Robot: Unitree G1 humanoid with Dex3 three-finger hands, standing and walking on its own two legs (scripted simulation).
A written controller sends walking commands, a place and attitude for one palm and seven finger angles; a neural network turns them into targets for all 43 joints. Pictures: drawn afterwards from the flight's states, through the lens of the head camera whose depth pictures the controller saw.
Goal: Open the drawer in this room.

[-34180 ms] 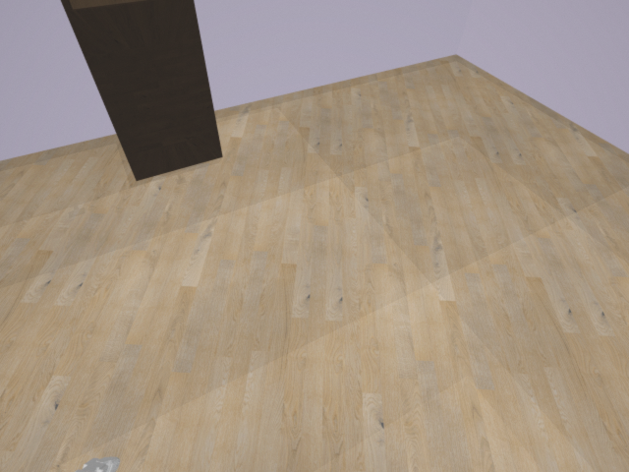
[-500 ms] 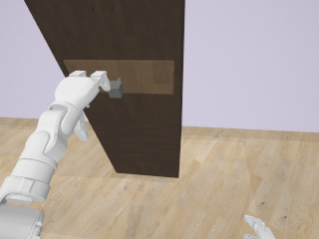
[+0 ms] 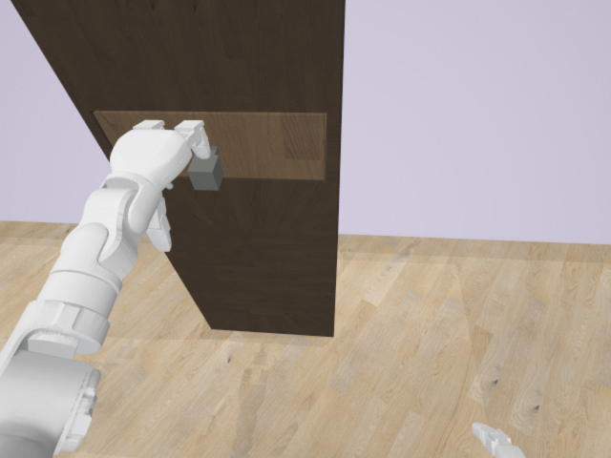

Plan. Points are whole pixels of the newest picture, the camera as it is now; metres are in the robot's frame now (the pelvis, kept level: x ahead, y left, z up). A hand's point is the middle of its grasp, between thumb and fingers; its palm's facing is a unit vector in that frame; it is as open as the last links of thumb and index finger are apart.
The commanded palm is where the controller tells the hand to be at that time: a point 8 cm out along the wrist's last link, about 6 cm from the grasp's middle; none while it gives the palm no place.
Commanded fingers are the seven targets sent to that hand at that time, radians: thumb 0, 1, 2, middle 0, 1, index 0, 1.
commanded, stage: move the hooked fingers above the handle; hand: left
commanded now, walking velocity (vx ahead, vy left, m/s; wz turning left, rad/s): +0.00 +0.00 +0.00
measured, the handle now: (209, 164) +0.55 +0.21 +0.05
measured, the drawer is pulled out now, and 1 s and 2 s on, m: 0.00 0.00 0.00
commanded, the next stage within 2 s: lower the fingers behind the handle in 1.26 s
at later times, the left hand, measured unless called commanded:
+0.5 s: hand (188, 157) +0.50 +0.22 +0.11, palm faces -0.05 -0.01 -1.00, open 13.9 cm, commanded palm +0.50 +0.22 +0.18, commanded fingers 0.00 -0.50 0.30 -0.30 -1.20 -0.30 -1.20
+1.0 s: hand (189, 149) +0.51 +0.22 +0.12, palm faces -0.03 -0.02 -1.00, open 13.8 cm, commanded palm +0.50 +0.22 +0.18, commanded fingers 0.00 -0.50 0.30 -0.30 -1.20 -0.30 -1.20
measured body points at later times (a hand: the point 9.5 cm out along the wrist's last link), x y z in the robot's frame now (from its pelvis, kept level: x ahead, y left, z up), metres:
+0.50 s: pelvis +0.01 +0.00 -0.01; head +0.08 -0.01 +0.44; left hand +0.50 +0.22 +0.17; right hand +0.05 -0.27 -0.14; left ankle -0.03 +0.11 -0.74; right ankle +0.00 -0.13 -0.74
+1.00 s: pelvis +0.00 +0.00 -0.01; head +0.08 -0.01 +0.43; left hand +0.51 +0.22 +0.17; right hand +0.01 -0.27 -0.14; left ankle -0.03 +0.11 -0.74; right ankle +0.00 -0.13 -0.74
